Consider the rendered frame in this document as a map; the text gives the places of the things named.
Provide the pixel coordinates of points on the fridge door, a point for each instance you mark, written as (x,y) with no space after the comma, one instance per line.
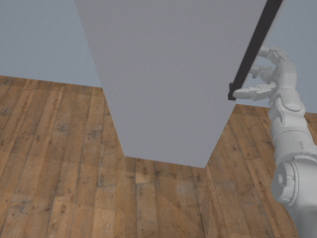
(165,67)

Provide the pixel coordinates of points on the right robot forearm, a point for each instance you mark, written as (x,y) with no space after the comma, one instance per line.
(289,130)

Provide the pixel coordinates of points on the robot right hand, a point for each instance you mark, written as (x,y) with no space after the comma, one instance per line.
(284,76)

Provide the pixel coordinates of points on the robot right upper arm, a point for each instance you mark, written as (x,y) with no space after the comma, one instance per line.
(294,185)

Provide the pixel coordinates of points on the handle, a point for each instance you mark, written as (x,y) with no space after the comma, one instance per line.
(269,12)

